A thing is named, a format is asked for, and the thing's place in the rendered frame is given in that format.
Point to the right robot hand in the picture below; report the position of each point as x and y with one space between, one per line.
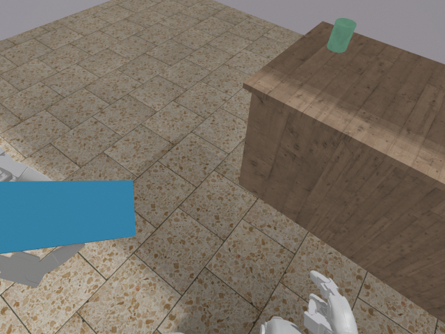
333 317

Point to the robot right thigh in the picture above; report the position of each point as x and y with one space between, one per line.
279 326

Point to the sponge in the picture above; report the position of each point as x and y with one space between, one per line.
45 214

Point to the table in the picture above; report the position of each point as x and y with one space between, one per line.
351 147

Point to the left robot hand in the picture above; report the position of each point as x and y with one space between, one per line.
21 267

